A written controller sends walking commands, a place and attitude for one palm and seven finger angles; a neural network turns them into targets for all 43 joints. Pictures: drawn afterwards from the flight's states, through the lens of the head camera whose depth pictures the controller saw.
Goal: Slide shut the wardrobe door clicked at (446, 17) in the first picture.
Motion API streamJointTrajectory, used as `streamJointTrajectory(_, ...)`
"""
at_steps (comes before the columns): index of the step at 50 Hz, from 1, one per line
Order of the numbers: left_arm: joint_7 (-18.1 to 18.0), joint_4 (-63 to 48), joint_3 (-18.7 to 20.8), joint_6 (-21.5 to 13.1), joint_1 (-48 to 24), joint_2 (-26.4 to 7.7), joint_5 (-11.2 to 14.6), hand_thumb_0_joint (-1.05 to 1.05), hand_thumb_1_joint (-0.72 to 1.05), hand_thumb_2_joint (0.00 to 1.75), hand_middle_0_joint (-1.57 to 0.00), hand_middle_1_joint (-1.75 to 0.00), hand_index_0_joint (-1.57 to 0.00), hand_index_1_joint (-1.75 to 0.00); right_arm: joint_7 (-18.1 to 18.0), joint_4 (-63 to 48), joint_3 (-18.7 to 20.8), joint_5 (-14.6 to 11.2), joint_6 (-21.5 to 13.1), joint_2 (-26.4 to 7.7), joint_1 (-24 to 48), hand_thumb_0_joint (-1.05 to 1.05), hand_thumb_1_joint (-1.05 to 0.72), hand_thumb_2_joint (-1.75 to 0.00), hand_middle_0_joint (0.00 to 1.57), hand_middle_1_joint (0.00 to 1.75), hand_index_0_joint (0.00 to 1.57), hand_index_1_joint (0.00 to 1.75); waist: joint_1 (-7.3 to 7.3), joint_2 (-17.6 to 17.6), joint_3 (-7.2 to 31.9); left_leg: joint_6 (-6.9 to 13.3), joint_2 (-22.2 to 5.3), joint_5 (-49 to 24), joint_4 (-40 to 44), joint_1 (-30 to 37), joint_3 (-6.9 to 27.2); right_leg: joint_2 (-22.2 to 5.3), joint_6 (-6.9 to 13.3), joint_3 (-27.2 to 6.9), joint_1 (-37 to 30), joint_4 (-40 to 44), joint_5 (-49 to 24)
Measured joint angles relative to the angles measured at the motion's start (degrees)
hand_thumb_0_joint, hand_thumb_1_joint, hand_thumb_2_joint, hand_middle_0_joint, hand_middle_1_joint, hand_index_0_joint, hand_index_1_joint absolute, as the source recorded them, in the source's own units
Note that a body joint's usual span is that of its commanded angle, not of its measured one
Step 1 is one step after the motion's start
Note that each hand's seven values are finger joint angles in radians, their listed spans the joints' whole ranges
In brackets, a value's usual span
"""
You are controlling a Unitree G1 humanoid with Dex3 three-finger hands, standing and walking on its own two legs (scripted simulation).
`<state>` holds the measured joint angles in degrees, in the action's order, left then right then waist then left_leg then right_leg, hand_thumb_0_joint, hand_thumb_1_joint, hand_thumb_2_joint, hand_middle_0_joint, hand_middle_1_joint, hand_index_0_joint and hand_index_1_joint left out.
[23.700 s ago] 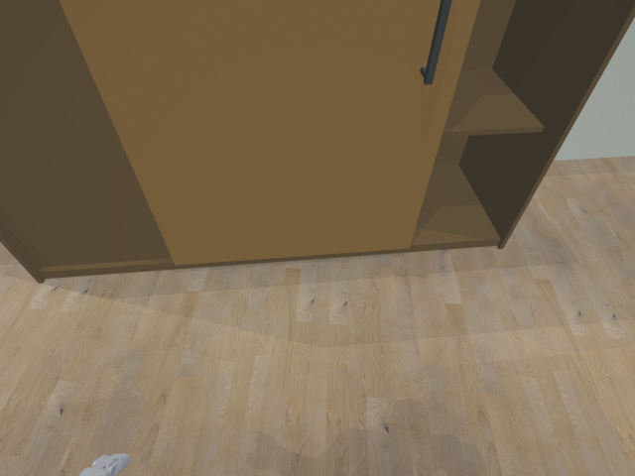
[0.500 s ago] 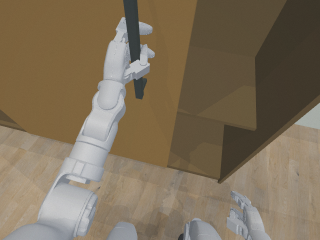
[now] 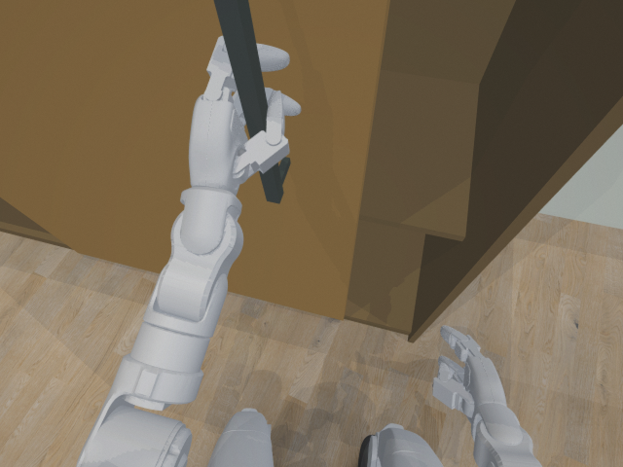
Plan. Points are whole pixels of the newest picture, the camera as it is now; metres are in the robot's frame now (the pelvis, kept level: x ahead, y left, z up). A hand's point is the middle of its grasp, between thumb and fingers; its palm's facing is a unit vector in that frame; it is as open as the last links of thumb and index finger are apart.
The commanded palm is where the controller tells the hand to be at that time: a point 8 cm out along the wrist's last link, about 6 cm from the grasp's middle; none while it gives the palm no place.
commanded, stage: step sideways, sliding the door along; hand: left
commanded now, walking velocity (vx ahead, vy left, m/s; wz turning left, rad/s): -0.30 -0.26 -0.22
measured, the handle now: (261, 88) +0.44 +0.11 +0.19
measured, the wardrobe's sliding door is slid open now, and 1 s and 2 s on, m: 0.20 0.00 0.00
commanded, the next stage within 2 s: stop walking and hold the door there in 0.96 s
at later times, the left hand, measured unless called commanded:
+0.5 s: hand (453, 177) +0.36 -0.08 +0.18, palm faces -0.18 -0.98 -0.03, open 5.9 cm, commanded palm +0.35 -0.05 +0.19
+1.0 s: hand (511, 183) +0.36 -0.12 +0.18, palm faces +0.06 -1.00 -0.02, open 5.9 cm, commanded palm +0.33 -0.14 +0.19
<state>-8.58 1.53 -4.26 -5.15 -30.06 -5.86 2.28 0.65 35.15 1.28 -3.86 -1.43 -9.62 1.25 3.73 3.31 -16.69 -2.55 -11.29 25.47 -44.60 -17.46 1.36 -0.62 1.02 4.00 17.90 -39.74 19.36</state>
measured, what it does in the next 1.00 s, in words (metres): steps to the right: left foot, then left foot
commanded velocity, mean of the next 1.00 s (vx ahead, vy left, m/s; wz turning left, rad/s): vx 0.01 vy -0.30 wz -0.11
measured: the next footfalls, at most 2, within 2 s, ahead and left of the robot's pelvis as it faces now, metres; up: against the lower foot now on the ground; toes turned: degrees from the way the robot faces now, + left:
left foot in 0.04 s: +0.03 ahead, +0.19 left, +0.00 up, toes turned +7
left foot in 0.40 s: +0.02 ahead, +0.08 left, +0.00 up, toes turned +3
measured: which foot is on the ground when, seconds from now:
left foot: up 0.00-0.02, down 0.04-0.26, up 0.28-0.38, down 0.40-0.66, up 0.68-0.82, down 0.84-1.00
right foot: down 0.00-0.44, up 0.46-0.62, down 0.64-0.86, up 0.88-1.00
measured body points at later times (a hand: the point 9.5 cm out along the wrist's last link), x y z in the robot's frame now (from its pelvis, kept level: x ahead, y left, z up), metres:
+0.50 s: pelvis -0.03 -0.10 +0.01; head +0.07 -0.11 +0.45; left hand +0.37 -0.02 +0.18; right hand +0.17 -0.33 -0.09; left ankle -0.02 +0.08 -0.72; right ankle +0.01 -0.19 -0.69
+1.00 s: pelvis -0.08 -0.22 +0.02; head -0.01 -0.21 +0.46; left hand +0.35 -0.07 +0.18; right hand +0.08 -0.45 -0.09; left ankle -0.03 -0.07 -0.72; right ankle -0.07 -0.34 -0.66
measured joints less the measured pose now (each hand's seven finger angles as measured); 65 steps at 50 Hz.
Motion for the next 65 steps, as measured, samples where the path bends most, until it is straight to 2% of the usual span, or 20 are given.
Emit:
streamJointTrajectory(2,-0.2,-1.4,-0.8,0.4,1.0,0.6,-0.1,0.0,0.81,0.86,-0.45,-1.41,-0.18,-1.4,-0.7,0.5,0.1,0.4,-0.6,-0.4,-0.1,0.01,-0.91,-0.9,0.2,0.3,0.2,0.3,-0.55,-0.9,0.7,1.0,2.1,-6.3,6.2,1.3,-3.5,-0.1,0.3,-0.1,1.7,-0.4,-2.0)
streamJointTrajectory(4,0.0,-2.1,-2.0,0.7,0.8,0.5,0.5,0.01,0.81,0.85,-0.45,-1.41,-0.2,-1.4,-0.7,0.3,1.0,0.8,-0.9,-0.2,-0.4,0.01,-0.91,-0.9,0.19,0.3,0.2,0.3,-0.12,-2.2,0.0,-1.9,1.8,-9.6,11.0,3.6,-5.0,0.0,-0.5,-0.7,4.5,-5.1,-4.3)
streamJointTrajectory(7,0.8,-1.1,-3.3,0.0,0.4,1.1,0.4,0.01,0.82,0.85,-0.45,-1.41,-0.21,-1.4,1.1,-1.4,1.6,1.1,-0.8,-0.4,-2.3,0.01,-0.91,-0.9,0.19,0.3,0.2,0.3,1.79,-2.5,-0.7,-3.9,0.1,-9.8,13.6,5.6,-6.0,1.2,-0.8,-2.4,7.6,-13.3,4.5)
streamJointTrajectory(12,0.8,-0.4,-3.3,0.1,1.0,0.9,0.5,0.0,0.8,0.85,-0.45,-1.41,-0.21,-1.4,2.0,-2.2,0.9,0.7,-0.3,-0.4,-3.9,0.01,-0.91,-0.9,0.19,0.3,0.2,0.3,2.55,-0.7,0.5,-6.5,-4.0,-7.1,9.0,5.4,-5.1,0.1,-1.0,-2.3,2.1,-2.5,-4.8)
streamJointTrajectory(14,0.6,-0.6,-2.2,0.2,1.4,0.4,0.2,0.0,0.79,0.85,-0.45,-1.41,-0.21,-1.4,1.5,-1.4,0.3,0.0,0.5,0.0,-2.7,0.01,-0.91,-0.9,0.19,0.3,0.2,0.3,1.27,-0.1,0.7,-4.0,-5.1,-4.8,4.8,3.8,-3.4,1.2,-0.3,-1.1,1.1,-2.4,-1.1)
streamJointTrajectory(17,0.0,-1.8,-1.7,0.7,2.7,0.8,0.7,0.0,0.8,0.85,-0.45,-1.41,-0.21,-1.4,0.0,0.1,0.4,-0.2,0.5,-0.1,-0.7,0.01,-0.91,-0.9,0.19,0.3,0.2,0.3,-1.09,-0.5,1.7,0.4,0.5,3.3,-2.2,0.2,-1.1,1.0,1.2,-0.7,2.9,-2.6,-0.7)
streamJointTrajectory(22,0.0,-2.0,-2.8,1.2,2.3,0.2,1.6,0.02,0.82,0.85,-0.45,-1.41,-0.21,-1.4,-1.3,0.7,0.8,0.8,0.5,0.7,0.4,0.01,-0.91,-0.9,0.19,0.3,0.2,0.3,-1.97,-5.1,1.8,-0.9,5.5,-8.9,10.8,4.3,-7.2,0.8,1.3,-2.5,5.7,-2.1,-5.2)
streamJointTrajectory(27,1.8,1.9,-2.3,0.5,1.8,-0.5,1.2,0.02,0.8,0.82,-0.45,-1.41,-0.23,-1.4,0.8,-1.6,1.3,1.4,1.9,0.3,-2.9,0.01,-0.91,-0.9,0.19,0.3,0.2,0.3,-1.05,-2.4,2.3,-3.5,0.0,-9.2,13.4,6.2,-7.3,3.1,-0.8,-2.4,7.8,-12.2,4.2)
streamJointTrajectory(32,2.2,5.7,-0.4,0.9,1.1,-2.6,0.9,-0.01,0.75,0.8,-0.45,-1.41,-0.26,-1.4,1.3,-1.0,0.3,0.5,3.5,0.2,-5.8,0.01,-0.91,-0.9,0.19,0.3,0.2,0.3,0.52,-0.4,5.5,-6.3,-5.3,-6.5,7.9,4.7,-6.5,1.1,-0.9,-1.6,-1.2,0.7,-2.0)
streamJointTrajectory(33,1.7,6.3,1.2,1.0,1.0,-2.5,0.9,-0.01,0.76,0.81,-0.45,-1.41,-0.25,-1.4,1.1,-0.5,0.0,0.1,3.8,0.1,-5.6,0.01,-0.91,-0.9,0.19,0.3,0.2,0.3,0.12,0.3,5.4,-5.1,-6.4,-5.6,5.8,3.8,-5.5,2.0,-0.1,-0.6,-1.7,0.7,0.3)
streamJointTrajectory(35,0.8,7.0,3.5,1.9,0.7,-2.5,1.2,-0.01,0.77,0.83,-0.45,-1.41,-0.25,-1.4,0.0,1.0,-0.2,-0.2,4.0,-0.1,-5.0,0.01,-0.91,-0.9,0.19,0.3,0.2,0.3,-1.5,0.2,5.3,-0.7,-3.8,0.2,-0.5,0.7,-2.0,2.1,1.5,0.9,-0.9,-0.8,1.4)
streamJointTrajectory(38,-0.7,7.5,4.6,4.1,0.0,-2.0,1.9,0.0,0.81,0.85,-0.45,-1.41,-0.21,-1.4,-1.1,2.6,-0.1,0.2,3.3,-0.6,-5.2,0.01,-0.91,-0.9,0.19,0.3,0.2,0.3,-1.58,-2.5,5.8,1.1,3.6,5.8,-9.2,-2.6,-1.7,0.9,2.8,0.9,-0.1,0.8,-0.9)
streamJointTrajectory(41,-2.5,8.9,4.8,4.5,-1.3,-1.9,1.0,0.0,0.82,0.85,-0.41,-1.41,-0.2,-1.4,-1.6,2.6,-0.3,0.8,3.1,-1.0,-6.1,0.01,-0.91,-0.9,0.19,0.3,0.2,0.3,-2.04,-5.0,6.6,1.2,7.8,-2.0,1.6,-0.7,-5.8,0.4,3.3,1.3,0.4,3.2,-2.9)
streamJointTrajectory(44,-2.6,10.9,4.3,3.9,-4.1,-3.3,1.8,0.01,0.82,0.85,-0.36,-1.41,-0.2,-1.4,-1.4,1.7,0.5,0.9,3.3,-0.8,-6.6,0.01,-0.91,-0.9,0.19,0.3,0.2,0.3,-1.51,-7.2,5.4,1.4,8.2,-11.3,12.1,2.8,-8.8,0.7,2.3,0.4,3.3,-2.9,-0.8)
streamJointTrajectory(50,-1.4,16.4,5.4,3.9,-7.4,-4.3,2.8,0.02,0.84,0.86,-0.28,-1.41,-0.18,-1.4,1.2,1.0,-0.2,0.3,2.8,-0.9,-7.8,0.01,-0.91,-0.9,0.19,0.3,0.2,0.3,1.25,-3.8,4.1,-0.7,2.1,-11.5,13.0,3.7,-6.5,1.8,-0.1,-2.9,7.9,-19.4,4.7)
streamJointTrajectory(55,0.5,20.1,8.6,2.9,-8.2,-7.3,2.8,0.0,0.82,0.86,-0.32,-1.41,-0.18,-1.39,1.5,1.5,-1.6,0.5,2.7,0.1,-7.6,0.01,-0.91,-0.9,0.19,0.3,0.2,0.3,3.45,-1.1,4.7,-4.0,-3.6,-12.2,13.8,4.2,-5.3,-1.2,-1.2,-3.1,3.9,-10.0,4.3)
streamJointTrajectory(57,2.9,22.4,11.5,0.7,-6.5,-12.1,1.4,-0.03,0.77,0.85,-0.35,-1.41,-0.2,-1.39,1.2,1.8,-2.5,0.8,3.2,0.5,-6.7,0.01,-0.9,-0.9,0.2,0.3,0.2,0.3,2.49,-0.3,6.0,-4.9,-5.7,-11.3,12.0,3.4,-5.2,-1.4,-1.4,-2.4,1.2,-3.0,0.6)
streamJointTrajectory(59,3.8,24.3,13.8,0.9,-5.9,-16.3,0.6,-0.05,0.73,0.85,-0.37,-1.41,-0.23,-1.38,0.8,1.3,-2.8,0.4,2.5,0.5,-7.1,0.01,-0.9,-0.9,0.2,0.3,0.2,0.3,1.3,-0.7,7.4,-3.1,-6.2,-8.6,6.8,0.8,-4.5,-2.2,-2.8,-2.5,-2.5,5.4,-5.1)
streamJointTrajectory(62,3.9,26.8,19.1,0.3,-3.1,-17.6,-0.1,-0.07,0.71,0.84,-0.4,-1.4,-0.26,-1.36,-0.7,4.0,-1.9,0.2,1.7,-2.7,-5.6,0.01,-0.9,-0.9,0.2,0.3,0.2,0.3,-2.38,1.8,7.4,0.3,-0.6,0.8,-8.0,-4.2,0.2,-1.9,-4.1,-1.7,-2.3,3.4,-2.2)
streamJointTrajectory(65,3.4,26.8,21.4,1.8,0.3,-17.6,0.0,-0.07,0.7,0.83,-0.42,-1.4,-0.3,-1.37,-2.9,6.0,-1.0,0.3,0.6,-5.5,-7.0,0.01,-0.91,-0.9,0.2,0.3,0.2,0.3,-2.57,0.3,9.4,1.9,6.6,1.8,-4.7,-3.2,-3.3,-3.2,-3.8,-4.0,-2.8,6.5,-3.5)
